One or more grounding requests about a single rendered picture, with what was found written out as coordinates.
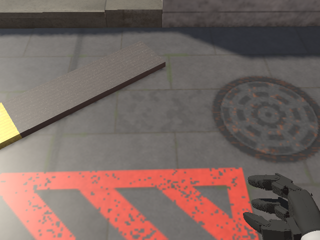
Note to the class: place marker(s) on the right robot forearm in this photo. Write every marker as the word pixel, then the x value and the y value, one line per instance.
pixel 314 235

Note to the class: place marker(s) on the right robot hand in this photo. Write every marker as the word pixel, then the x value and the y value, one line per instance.
pixel 299 215

